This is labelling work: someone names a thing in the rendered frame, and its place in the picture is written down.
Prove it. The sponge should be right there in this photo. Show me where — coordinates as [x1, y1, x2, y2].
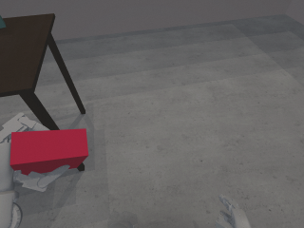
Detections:
[9, 128, 88, 175]

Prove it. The table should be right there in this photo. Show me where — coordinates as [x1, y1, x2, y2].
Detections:
[0, 13, 86, 172]

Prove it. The left robot forearm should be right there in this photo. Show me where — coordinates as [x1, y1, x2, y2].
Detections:
[0, 190, 23, 228]

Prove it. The robot right hand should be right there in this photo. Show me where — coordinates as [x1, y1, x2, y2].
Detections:
[216, 194, 251, 228]

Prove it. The robot left hand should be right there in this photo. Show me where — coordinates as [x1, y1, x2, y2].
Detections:
[0, 112, 70, 193]

